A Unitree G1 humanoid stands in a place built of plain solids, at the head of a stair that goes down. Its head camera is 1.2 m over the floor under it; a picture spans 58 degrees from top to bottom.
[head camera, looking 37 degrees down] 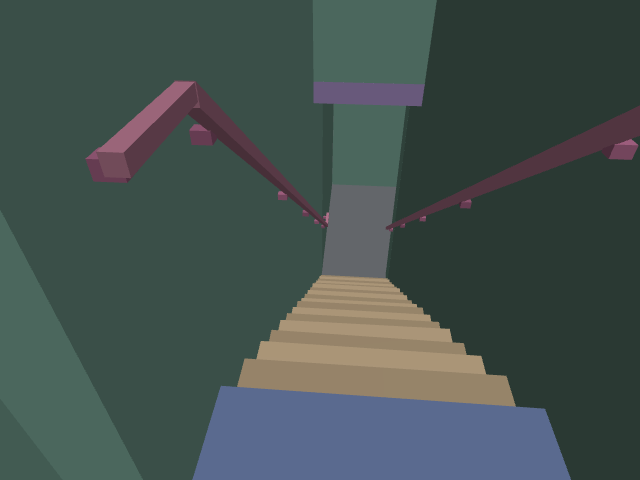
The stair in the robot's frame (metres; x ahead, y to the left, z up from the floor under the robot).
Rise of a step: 0.18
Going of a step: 0.24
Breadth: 1.00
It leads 5 degrees to the right of straight ahead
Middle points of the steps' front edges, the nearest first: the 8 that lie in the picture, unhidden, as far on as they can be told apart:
0.78 -0.18 0.00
1.03 -0.20 -0.19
1.28 -0.22 -0.38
1.50 -0.24 -0.56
1.75 -0.26 -0.74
1.98 -0.28 -0.93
2.22 -0.30 -1.12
2.46 -0.32 -1.30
